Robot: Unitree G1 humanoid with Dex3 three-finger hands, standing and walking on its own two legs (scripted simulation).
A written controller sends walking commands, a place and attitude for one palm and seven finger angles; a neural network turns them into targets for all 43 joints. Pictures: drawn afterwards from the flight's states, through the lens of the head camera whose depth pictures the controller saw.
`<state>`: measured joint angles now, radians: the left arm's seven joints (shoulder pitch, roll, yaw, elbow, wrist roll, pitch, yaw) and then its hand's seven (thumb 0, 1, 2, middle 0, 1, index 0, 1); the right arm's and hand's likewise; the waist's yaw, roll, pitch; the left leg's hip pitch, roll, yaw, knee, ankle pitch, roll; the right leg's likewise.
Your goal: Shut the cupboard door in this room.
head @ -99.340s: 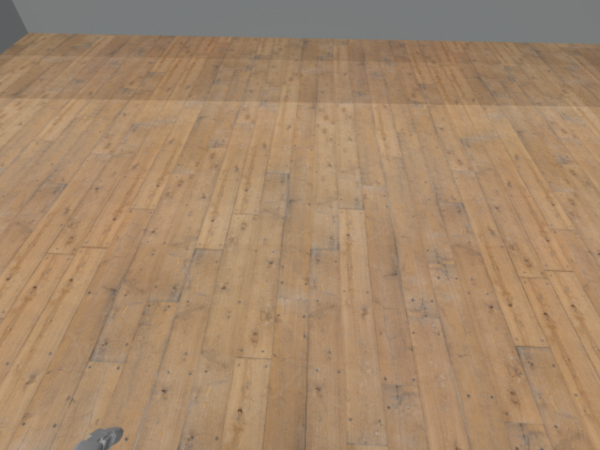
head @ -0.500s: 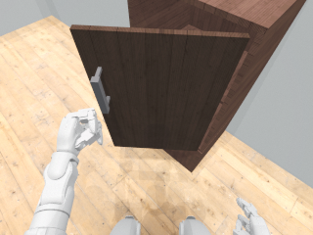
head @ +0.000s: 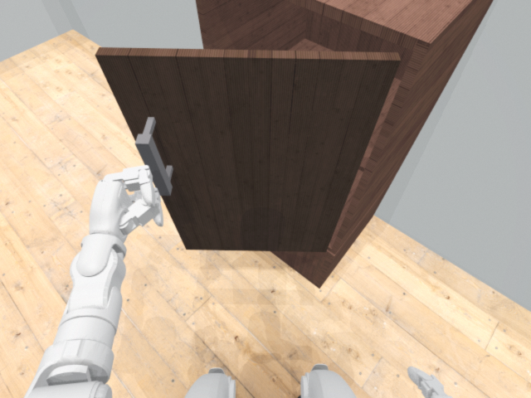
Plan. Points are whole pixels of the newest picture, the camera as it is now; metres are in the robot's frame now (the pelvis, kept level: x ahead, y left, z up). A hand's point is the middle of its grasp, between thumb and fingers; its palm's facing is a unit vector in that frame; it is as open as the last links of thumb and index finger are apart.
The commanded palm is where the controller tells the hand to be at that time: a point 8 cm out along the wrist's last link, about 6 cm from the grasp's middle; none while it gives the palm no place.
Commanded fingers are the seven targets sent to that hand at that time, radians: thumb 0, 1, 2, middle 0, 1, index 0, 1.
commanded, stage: bring the fist close to the handle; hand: left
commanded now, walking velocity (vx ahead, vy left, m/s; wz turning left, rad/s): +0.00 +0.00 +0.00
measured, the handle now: (158, 158) +0.48 +0.19 +0.05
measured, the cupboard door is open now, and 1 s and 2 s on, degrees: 39 27 16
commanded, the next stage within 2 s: push the door shut along its arc in 0.12 s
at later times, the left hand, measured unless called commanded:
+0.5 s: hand (158, 188) +0.41 +0.17 +0.07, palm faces -0.07 -1.00 -0.05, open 3.2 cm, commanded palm +0.40 +0.22 +0.06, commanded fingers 0.00 0.90 0.90 -1.30 -1.50 -1.30 -1.50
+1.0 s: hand (174, 159) +0.47 +0.16 +0.06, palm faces -0.20 -0.98 -0.05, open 3.4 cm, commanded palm +0.47 +0.19 +0.06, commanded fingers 0.00 0.90 0.90 -1.30 -1.50 -1.30 -1.50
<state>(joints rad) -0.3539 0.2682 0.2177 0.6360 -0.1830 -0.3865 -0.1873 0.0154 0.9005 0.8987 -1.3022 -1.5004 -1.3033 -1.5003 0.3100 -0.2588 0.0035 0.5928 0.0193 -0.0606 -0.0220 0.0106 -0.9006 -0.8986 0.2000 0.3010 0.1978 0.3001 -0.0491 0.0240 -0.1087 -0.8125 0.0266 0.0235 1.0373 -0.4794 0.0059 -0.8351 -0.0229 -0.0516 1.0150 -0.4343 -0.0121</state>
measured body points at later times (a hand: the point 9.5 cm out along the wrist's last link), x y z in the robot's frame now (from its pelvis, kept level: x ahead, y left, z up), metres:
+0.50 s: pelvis -0.01 +0.01 -0.01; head +0.08 +0.01 +0.43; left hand +0.41 +0.23 +0.07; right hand +0.11 -0.25 -0.12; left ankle +0.01 +0.12 -0.67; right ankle +0.03 -0.11 -0.67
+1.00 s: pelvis -0.01 +0.01 -0.02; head +0.11 +0.03 +0.42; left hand +0.48 +0.21 +0.07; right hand +0.03 -0.26 -0.13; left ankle +0.01 +0.12 -0.67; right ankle +0.03 -0.11 -0.67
